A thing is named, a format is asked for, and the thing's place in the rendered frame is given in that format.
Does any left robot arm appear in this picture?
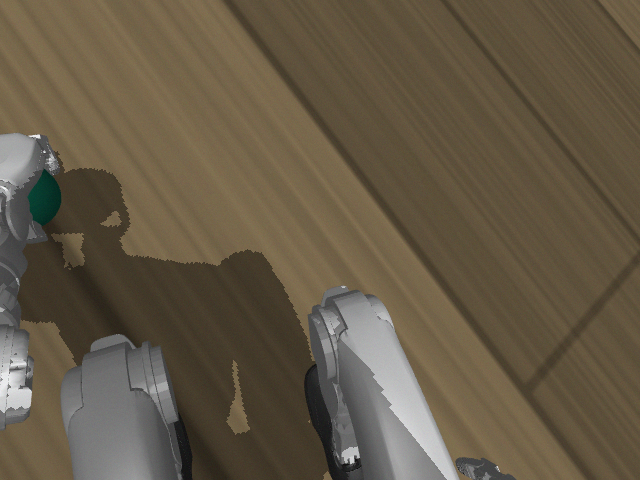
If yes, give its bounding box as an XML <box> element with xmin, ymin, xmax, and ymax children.
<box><xmin>0</xmin><ymin>181</ymin><xmax>34</xmax><ymax>431</ymax></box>

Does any left robot hand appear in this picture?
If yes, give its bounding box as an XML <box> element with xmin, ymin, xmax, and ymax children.
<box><xmin>0</xmin><ymin>133</ymin><xmax>60</xmax><ymax>244</ymax></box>

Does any left robot foot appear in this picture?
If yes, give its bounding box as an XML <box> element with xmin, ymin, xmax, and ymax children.
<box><xmin>174</xmin><ymin>412</ymin><xmax>192</xmax><ymax>480</ymax></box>

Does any right robot hand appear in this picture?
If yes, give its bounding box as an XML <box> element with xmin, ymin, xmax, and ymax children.
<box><xmin>455</xmin><ymin>457</ymin><xmax>517</xmax><ymax>480</ymax></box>

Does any ball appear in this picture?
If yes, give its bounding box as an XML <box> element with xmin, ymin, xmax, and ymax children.
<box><xmin>27</xmin><ymin>169</ymin><xmax>61</xmax><ymax>226</ymax></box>

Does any right robot foot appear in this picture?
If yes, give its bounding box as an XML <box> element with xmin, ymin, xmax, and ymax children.
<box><xmin>304</xmin><ymin>364</ymin><xmax>364</xmax><ymax>480</ymax></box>

